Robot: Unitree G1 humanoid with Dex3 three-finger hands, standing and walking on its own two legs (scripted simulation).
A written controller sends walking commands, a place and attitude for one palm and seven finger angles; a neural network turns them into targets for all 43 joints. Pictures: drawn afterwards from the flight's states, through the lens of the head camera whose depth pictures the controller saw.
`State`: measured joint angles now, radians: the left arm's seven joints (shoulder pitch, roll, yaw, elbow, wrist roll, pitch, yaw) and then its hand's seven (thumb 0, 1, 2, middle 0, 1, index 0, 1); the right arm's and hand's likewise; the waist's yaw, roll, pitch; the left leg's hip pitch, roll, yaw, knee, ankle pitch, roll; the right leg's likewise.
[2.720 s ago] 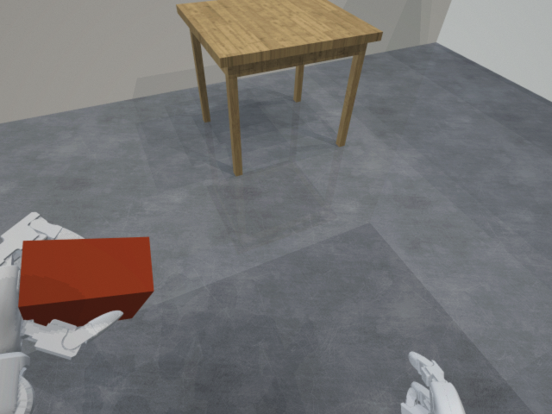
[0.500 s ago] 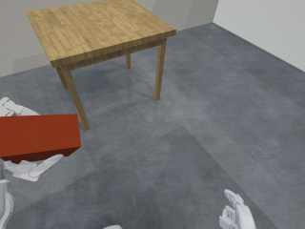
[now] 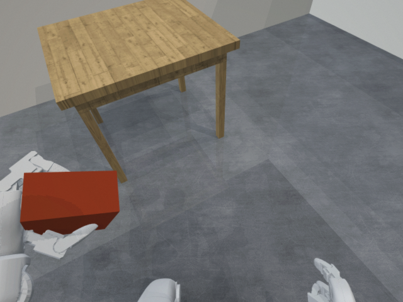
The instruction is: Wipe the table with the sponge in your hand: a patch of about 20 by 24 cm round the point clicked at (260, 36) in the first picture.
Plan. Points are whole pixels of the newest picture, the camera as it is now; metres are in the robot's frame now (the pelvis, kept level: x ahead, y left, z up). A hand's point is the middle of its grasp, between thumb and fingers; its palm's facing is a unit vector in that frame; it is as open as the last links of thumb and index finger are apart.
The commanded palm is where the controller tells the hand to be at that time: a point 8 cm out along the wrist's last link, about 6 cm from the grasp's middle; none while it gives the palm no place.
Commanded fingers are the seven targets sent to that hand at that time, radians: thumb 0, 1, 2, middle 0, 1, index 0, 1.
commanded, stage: walk to a spot facing it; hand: left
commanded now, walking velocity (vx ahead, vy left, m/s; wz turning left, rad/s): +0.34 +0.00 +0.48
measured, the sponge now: (84, 205) +0.24 +0.18 +0.14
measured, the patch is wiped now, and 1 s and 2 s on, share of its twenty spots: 0.00 0.00 0.00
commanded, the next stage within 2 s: turn to face it in 0.88 s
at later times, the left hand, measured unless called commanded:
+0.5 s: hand (40, 136) +0.32 +0.26 +0.20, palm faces +0.50 -0.74 -0.45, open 10.2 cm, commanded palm +0.25 +0.30 +0.18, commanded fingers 0.00 0.10 1.30 -1.20 -1.60 -1.20 -1.60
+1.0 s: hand (39, 127) +0.35 +0.28 +0.19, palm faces +0.65 -0.59 -0.48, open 10.3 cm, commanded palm +0.26 +0.31 +0.18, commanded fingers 0.00 0.10 1.30 -1.20 -1.60 -1.20 -1.60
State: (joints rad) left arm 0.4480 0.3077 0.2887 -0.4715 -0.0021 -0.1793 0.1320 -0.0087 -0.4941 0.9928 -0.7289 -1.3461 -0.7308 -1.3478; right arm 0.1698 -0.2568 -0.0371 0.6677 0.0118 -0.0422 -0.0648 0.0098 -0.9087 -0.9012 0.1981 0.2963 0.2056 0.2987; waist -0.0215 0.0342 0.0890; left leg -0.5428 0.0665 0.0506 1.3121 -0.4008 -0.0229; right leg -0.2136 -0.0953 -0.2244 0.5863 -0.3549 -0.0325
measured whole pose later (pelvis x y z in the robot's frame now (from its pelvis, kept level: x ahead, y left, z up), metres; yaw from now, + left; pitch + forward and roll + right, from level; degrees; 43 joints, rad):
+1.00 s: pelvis +0.24 -0.01 -0.01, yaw +26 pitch +1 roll +1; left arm 0.53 0.46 0.44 -0.73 -0.06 -0.20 0.18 -0.01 -0.51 1.01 -0.72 -1.36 -0.72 -1.36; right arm 0.15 -0.26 -0.08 0.52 0.01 -0.04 -0.09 0.01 -0.91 -0.90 0.19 0.30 0.20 0.30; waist -0.04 -0.06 0.12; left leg -0.36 0.04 0.17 0.60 -0.21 0.00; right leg -0.29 -0.22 -0.23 0.80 -0.41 0.06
